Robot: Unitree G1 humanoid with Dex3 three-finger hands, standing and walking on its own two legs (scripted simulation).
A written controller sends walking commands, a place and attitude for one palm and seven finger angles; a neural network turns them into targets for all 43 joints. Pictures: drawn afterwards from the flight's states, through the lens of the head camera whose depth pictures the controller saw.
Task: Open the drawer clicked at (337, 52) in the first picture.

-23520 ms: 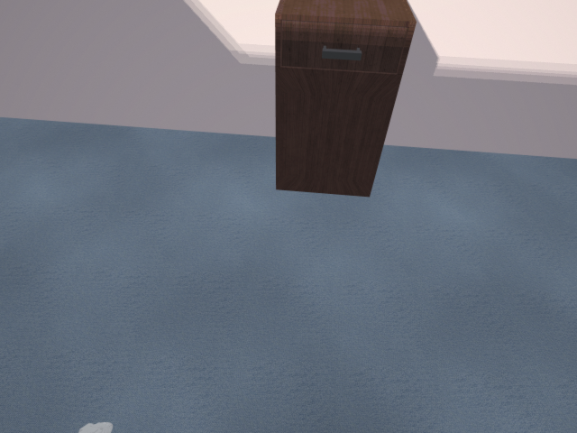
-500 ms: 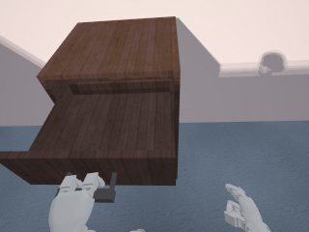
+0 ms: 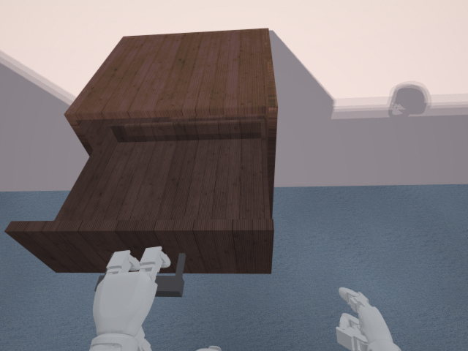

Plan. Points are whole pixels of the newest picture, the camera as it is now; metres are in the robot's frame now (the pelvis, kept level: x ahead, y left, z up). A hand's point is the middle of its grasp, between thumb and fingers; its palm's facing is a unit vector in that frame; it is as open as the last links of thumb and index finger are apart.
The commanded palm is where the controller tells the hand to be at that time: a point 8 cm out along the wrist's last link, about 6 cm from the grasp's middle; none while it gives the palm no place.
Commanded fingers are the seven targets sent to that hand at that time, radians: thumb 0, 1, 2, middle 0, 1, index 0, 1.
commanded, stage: lift the hand off the handle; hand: left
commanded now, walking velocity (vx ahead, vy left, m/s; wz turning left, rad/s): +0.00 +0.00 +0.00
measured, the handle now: (144, 272) +0.24 +0.19 +0.02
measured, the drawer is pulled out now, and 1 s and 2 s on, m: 0.30 0.30 0.30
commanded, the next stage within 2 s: draw the hand back to the body in 1.22 s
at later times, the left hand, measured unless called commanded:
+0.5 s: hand (134, 286) +0.20 +0.18 +0.06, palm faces +0.06 -0.21 -0.98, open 13.6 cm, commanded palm +0.18 +0.18 +0.14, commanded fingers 0.00 -0.50 0.30 -0.30 -1.20 -0.30 -1.20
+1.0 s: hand (119, 260) +0.21 +0.17 +0.14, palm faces +0.14 -0.20 -0.97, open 13.8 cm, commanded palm +0.17 +0.17 +0.21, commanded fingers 0.00 -0.50 0.30 -0.30 -1.20 -0.30 -1.20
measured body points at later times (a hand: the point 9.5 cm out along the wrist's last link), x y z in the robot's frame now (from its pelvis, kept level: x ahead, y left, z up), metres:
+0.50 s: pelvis +0.02 +0.01 +0.02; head +0.01 -0.03 +0.47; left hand +0.20 +0.18 +0.11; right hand +0.24 -0.19 -0.06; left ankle +0.04 +0.12 -0.68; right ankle -0.01 -0.09 -0.68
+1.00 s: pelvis +0.02 +0.00 +0.04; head +0.00 -0.05 +0.48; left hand +0.20 +0.18 +0.19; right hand +0.25 -0.19 -0.04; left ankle +0.04 +0.12 -0.68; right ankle -0.01 -0.09 -0.68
